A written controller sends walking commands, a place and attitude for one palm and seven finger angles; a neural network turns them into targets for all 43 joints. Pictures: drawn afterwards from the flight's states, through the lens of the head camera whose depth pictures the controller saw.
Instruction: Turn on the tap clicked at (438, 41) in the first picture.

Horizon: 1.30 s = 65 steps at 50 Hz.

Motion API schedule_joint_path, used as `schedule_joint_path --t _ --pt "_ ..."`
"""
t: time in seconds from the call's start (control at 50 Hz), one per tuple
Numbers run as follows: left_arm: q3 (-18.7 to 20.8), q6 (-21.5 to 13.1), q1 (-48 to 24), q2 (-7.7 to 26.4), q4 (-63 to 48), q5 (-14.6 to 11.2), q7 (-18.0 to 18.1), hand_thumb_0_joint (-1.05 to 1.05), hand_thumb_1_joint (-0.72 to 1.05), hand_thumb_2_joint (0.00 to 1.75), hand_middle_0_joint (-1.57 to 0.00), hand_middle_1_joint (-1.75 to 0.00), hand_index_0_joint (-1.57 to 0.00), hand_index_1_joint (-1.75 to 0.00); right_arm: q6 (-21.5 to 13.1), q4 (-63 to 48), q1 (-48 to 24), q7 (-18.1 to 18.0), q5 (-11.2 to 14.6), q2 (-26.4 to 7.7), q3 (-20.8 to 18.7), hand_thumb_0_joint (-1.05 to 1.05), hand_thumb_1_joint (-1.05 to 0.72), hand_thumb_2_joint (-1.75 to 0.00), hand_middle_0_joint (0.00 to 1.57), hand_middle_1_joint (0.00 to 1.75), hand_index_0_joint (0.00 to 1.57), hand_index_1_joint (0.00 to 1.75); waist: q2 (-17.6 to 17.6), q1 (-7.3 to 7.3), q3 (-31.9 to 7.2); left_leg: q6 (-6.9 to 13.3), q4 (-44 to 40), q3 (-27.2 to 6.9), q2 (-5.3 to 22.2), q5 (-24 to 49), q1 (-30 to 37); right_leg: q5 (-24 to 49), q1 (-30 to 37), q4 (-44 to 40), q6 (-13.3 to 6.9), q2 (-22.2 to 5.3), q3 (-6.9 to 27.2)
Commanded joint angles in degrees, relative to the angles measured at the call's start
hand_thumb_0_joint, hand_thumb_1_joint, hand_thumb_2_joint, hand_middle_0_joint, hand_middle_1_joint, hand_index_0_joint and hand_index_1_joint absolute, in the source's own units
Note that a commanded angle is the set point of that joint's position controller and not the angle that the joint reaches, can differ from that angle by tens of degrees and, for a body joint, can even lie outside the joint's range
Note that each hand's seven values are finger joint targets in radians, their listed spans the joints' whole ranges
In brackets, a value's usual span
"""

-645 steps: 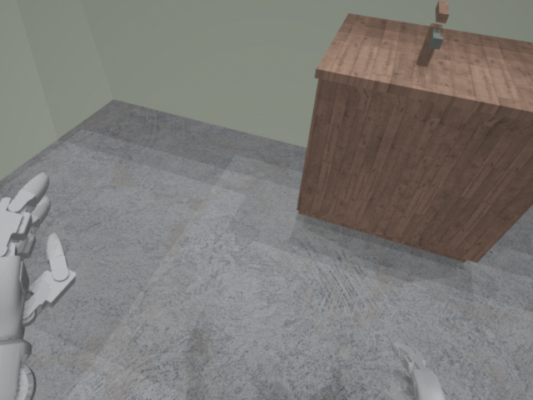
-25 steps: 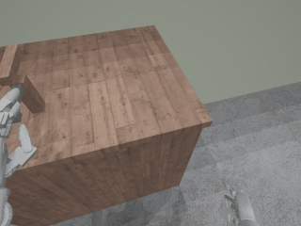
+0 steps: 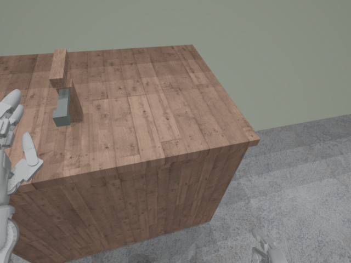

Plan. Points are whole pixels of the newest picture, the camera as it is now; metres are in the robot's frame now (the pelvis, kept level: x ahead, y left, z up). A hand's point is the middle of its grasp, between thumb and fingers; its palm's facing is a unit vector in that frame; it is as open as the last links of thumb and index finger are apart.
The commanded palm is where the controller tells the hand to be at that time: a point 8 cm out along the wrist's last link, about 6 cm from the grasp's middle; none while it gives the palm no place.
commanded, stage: come to a stop and stand still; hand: left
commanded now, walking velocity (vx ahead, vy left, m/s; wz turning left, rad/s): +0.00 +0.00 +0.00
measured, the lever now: (62, 117) +0.36 +0.30 +0.14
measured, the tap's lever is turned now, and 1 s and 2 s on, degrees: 0 0 0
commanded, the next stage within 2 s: look again from close up in 0.36 s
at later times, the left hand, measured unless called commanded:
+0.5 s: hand (40, 173) +0.20 +0.25 +0.16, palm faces +0.44 -0.82 -0.36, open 7.4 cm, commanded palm +0.14 +0.28 +0.18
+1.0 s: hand (65, 142) +0.27 +0.25 +0.16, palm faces +0.40 -0.84 -0.37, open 7.4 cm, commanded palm +0.21 +0.28 +0.18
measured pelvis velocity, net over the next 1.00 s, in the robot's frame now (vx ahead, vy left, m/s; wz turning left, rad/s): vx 0.06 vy -0.01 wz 0.05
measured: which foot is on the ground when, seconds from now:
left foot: down 0.00-1.00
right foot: down 0.00-1.00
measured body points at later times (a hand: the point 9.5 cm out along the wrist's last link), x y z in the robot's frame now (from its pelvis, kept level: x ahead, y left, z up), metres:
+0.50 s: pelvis +0.00 -0.01 +0.00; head +0.00 +0.02 +0.45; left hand +0.17 +0.30 +0.18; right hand +0.18 -0.22 -0.06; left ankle +0.07 +0.07 -0.73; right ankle +0.06 -0.13 -0.73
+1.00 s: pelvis +0.06 -0.01 +0.01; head +0.09 +0.01 +0.45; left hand +0.25 +0.29 +0.18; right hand +0.25 -0.22 -0.07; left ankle +0.07 +0.07 -0.74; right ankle +0.06 -0.13 -0.74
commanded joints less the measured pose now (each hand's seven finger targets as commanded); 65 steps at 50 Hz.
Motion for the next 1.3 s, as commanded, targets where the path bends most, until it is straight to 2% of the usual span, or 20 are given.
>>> schedule_joint_path --t 0.0,0.08,0.22,0.26,0.28,0.34,0.4,0.46,0.56,0.6,0.66,0.74,0.82,0.92,0.98,1.02,1.1,1.18,1.2,1.28 --pt "1.61 -3.02 -7.02 7.32 -10.41 0.81 0.62 0.00 0.90 0.90 -0.20 -0.30 -0.20 -0.30 -3.83 -9.27 -7.75 -0.47 0.11 -8.48 -3.65 0.00 -0.90 -0.90 0.20 0.30 0.20 0.30 7.45 -0.78 -4.07 -1.56 -16.97 -10.66 9.99 -29.83 -10.85 -4.90 8.86 -0.85 -0.39 0.30 1.25" --pt "4.43 -2.43 -7.18 9.88 -11.37 0.76 0.54 0.00 0.90 0.90 -0.20 -0.30 -0.20 -0.30 -2.86 -9.43 -8.57 -0.52 -0.05 -7.80 -3.64 0.00 -0.90 -0.90 0.20 0.30 0.20 0.30 6.58 -0.48 -4.35 -2.20 -15.64 -8.21 9.05 -28.58 -9.09 -5.62 7.96 -3.09 -0.55 0.54 1.81" --pt "3.96 -1.85 -6.90 8.95 -14.03 0.24 0.00 0.00 0.90 0.90 -0.20 -0.30 -0.20 -0.30 -2.55 -9.74 -8.70 -0.98 -0.68 -7.44 -3.54 0.00 -0.90 -0.90 0.20 0.30 0.20 0.30 3.08 -0.85 -4.62 -3.05 -9.00 -4.77 5.76 -21.69 -1.83 -10.82 1.39 -10.90 -1.58 -1.13 6.43" --pt "3.52 -1.71 -6.66 8.59 -14.13 0.30 -0.03 0.00 0.90 0.90 -0.20 -0.30 -0.20 -0.30 -2.64 -9.47 -8.14 -1.03 -0.60 -7.75 -3.78 0.00 -0.90 -0.90 0.20 0.30 0.20 0.30 3.07 -1.02 -4.83 -3.06 -7.22 -4.52 5.22 -19.05 1.31 -11.45 -1.25 -12.17 -1.71 -1.49 7.75" --pt "3.57 -1.60 -6.79 8.67 -15.05 0.32 -0.06 0.00 0.90 0.90 -0.20 -0.30 -0.20 -0.30 -2.80 -9.39 -8.66 -0.96 -0.52 -7.82 -3.63 0.00 -0.90 -0.90 0.20 0.30 0.20 0.30 5.28 -1.00 -5.24 -3.29 -8.31 -4.93 5.79 -18.47 3.76 -10.58 -2.70 -11.47 -1.49 -0.87 7.13" --pt "3.18 -1.13 -5.95 7.81 -13.54 0.62 0.21 0.00 0.90 0.90 -0.20 -0.30 -0.20 -0.30 -2.64 -9.67 -8.30 -1.21 -0.34 -8.27 -3.85 0.00 -0.90 -0.90 0.20 0.30 0.20 0.30 7.51 -0.66 -5.59 -2.43 -14.51 -8.24 8.75 -25.29 -2.05 -7.12 3.53 -5.26 -0.34 1.22 4.39" --pt "3.78 -0.87 -4.33 7.97 -13.90 0.77 0.42 0.00 0.90 0.90 -0.20 -0.30 -0.20 -0.30 -2.38 -10.26 -8.68 -1.25 -0.08 -7.85 -3.70 0.00 -0.90 -0.90 0.20 0.30 0.20 0.30 8.19 -0.59 -6.25 -1.68 -15.90 -9.03 10.33 -25.43 -4.30 -3.03 7.23 -2.42 0.09 1.37 2.61" --pt "4.31 -0.84 -3.22 8.85 -14.51 0.78 0.57 0.00 0.90 0.90 -0.20 -0.30 -0.20 -0.30 -2.20 -10.80 -9.00 -1.08 -0.01 -7.95 -3.75 0.00 -0.90 -0.90 0.20 0.30 0.20 0.30 5.98 -0.33 -5.63 -1.59 -13.79 -7.09 9.09 -24.75 -5.90 -3.66 8.29 -6.11 -0.51 0.49 3.93" --pt "3.62 -0.78 -3.50 8.63 -14.26 0.44 0.76 0.00 0.90 0.90 -0.20 -0.30 -0.20 -0.30 -2.82 -9.92 -8.17 -1.33 -0.36 -7.85 -3.40 0.00 -0.90 -0.90 0.20 0.30 0.20 0.30 2.36 -0.90 -4.13 -2.45 -8.28 -5.43 5.71 -17.66 -0.40 -8.82 0.77 -13.82 -1.70 -1.73 9.85" --pt "3.46 -0.75 -3.72 8.54 -14.40 0.26 0.94 0.00 0.90 0.90 -0.20 -0.30 -0.20 -0.30 -2.93 -9.48 -8.32 -1.51 -0.44 -7.73 -3.16 0.00 -0.90 -0.90 0.20 0.30 0.20 0.30 3.53 -1.06 -5.87 -2.47 -8.26 -5.88 6.03 -14.25 2.28 -6.58 0.71 -13.47 -1.55 -1.81 9.60" --pt "3.09 -0.58 -3.49 8.19 -12.92 0.26 1.12 0.00 0.90 0.90 -0.20 -0.30 -0.20 -0.30 -2.70 -9.52 -8.26 -1.76 -0.23 -8.02 -3.42 0.00 -0.90 -0.90 0.20 0.30 0.20 0.30 4.99 -0.88 -4.58 -2.23 -10.88 -7.06 6.98 -19.45 1.02 -8.59 0.12 -13.09 -1.11 -1.02 9.20" --pt "3.62 -0.45 -2.83 8.55 -12.95 0.12 1.35 0.00 0.90 0.90 -0.20 -0.30 -0.20 -0.30 -2.28 -9.60 -8.49 -2.03 -0.16 -7.68 -3.19 0.00 -0.90 -0.90 0.20 0.30 0.20 0.30 4.87 -0.77 -5.58 -1.88 -12.33 -7.90 8.00 -17.12 0.34 -1.76 3.62 -10.85 -0.71 -0.54 7.12" --pt "3.78 -0.39 -1.11 8.69 -15.50 -0.51 1.40 0.00 0.90 0.90 -0.20 -0.30 -0.20 -0.30 -2.14 -10.07 -8.71 -1.99 0.10 -7.58 -3.32 0.00 -0.90 -0.90 0.20 0.30 0.20 0.30 4.60 -0.79 -8.32 -2.47 -9.72 -6.82 7.45 -5.01 3.45 7.84 5.99 -9.28 -0.91 -1.33 6.52" --pt "5.25 -0.19 2.46 10.01 -18.06 -1.50 1.63 0.00 0.90 0.90 -0.20 -0.30 -0.20 -0.30 -1.42 -10.46 -8.31 -2.15 0.40 -7.58 -3.50 0.00 -0.90 -0.90 0.20 0.30 0.20 0.30 6.10 -0.72 -12.73 -4.00 -4.93 -5.39 7.90 19.73 9.47 22.04 7.41 -5.35 -0.78 -1.89 4.87" --pt "7.03 -0.04 5.12 11.61 -18.65 -1.82 1.75 0.00 0.90 0.90 -0.20 -0.30 -0.20 -0.30 -0.82 -10.75 -8.80 -2.38 0.59 -7.31 -3.49 0.00 -0.90 -0.90 0.20 0.30 0.20 0.30 6.35 -0.60 -14.11 -4.75 -3.08 -4.98 9.21 29.98 12.73 23.21 5.79 -3.50 -0.38 -1.83 3.22" --pt "6.09 0.12 5.55 10.45 -19.38 -2.24 1.59 0.00 0.90 0.90 -0.20 -0.30 -0.20 -0.30 -0.31 -11.08 -8.19 -2.30 0.55 -7.42 -3.78 0.00 -0.90 -0.90 0.20 0.30 0.20 0.30 7.55 -0.85 -14.23 -4.83 -2.98 -5.45 10.55 33.56 13.56 18.62 4.63 -2.54 -0.39 -1.77 2.80" --pt "5.89 0.68 7.23 9.58 -18.09 -2.56 1.70 0.00 0.90 0.90 -0.20 -0.30 -0.20 -0.30 0.52 -11.07 -8.43 -2.47 0.39 -7.46 -3.46 0.00 -0.90 -0.90 0.20 0.30 0.20 0.30 5.80 -1.01 -13.95 -4.02 -1.74 -4.88 10.63 29.15 11.32 20.90 5.73 -4.09 -0.58 -2.48 3.38" --pt "6.41 1.21 5.97 10.49 -18.27 -2.76 2.32 0.00 0.90 0.90 -0.20 -0.30 -0.20 -0.30 0.86 -11.12 -9.33 -3.19 0.69 -7.64 -3.74 0.00 -0.90 -0.90 0.20 0.30 0.20 0.30 3.86 -1.17 -13.87 -3.67 -0.83 -4.37 8.52 17.20 8.37 29.19 6.97 -5.76 -1.47 -4.75 8.10" --pt "4.44 1.16 5.04 8.74 -17.62 -2.85 2.23 0.00 0.90 0.90 -0.20 -0.30 -0.20 -0.30 1.12 -11.12 -8.97 -3.15 0.47 -7.71 -3.43 0.00 -0.90 -0.90 0.20 0.30 0.20 0.30 3.96 -1.34 -13.75 -3.44 -1.36 -4.35 7.86 14.02 7.72 27.28 7.03 -6.08 -1.47 -5.04 8.31" --pt "5.25 1.56 2.35 10.26 -17.31 -2.61 2.74 0.00 0.90 0.90 -0.20 -0.30 -0.20 -0.30 1.12 -10.88 -10.38 -3.78 0.47 -7.63 -3.49 0.00 -0.90 -0.90 0.20 0.30 0.20 0.30 3.71 -1.17 -10.75 -2.94 -4.26 -4.96 7.39 4.49 7.53 17.06 3.97 -9.31 -1.28 -4.58 9.28"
